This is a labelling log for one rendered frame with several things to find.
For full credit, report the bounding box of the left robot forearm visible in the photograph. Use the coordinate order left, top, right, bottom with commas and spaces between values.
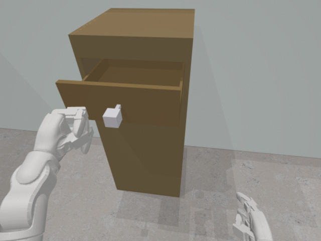
0, 151, 61, 241

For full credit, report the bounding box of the cabinet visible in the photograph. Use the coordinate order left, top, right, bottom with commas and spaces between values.
68, 8, 195, 197

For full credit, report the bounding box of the robot right hand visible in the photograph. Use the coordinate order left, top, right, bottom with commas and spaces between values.
233, 192, 273, 241

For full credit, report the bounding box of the robot left hand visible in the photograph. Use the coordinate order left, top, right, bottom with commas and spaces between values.
34, 107, 94, 162

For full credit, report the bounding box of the handle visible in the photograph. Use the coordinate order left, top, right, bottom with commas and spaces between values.
103, 104, 122, 128

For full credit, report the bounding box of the drawer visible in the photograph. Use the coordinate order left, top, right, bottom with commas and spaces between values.
55, 59, 185, 127

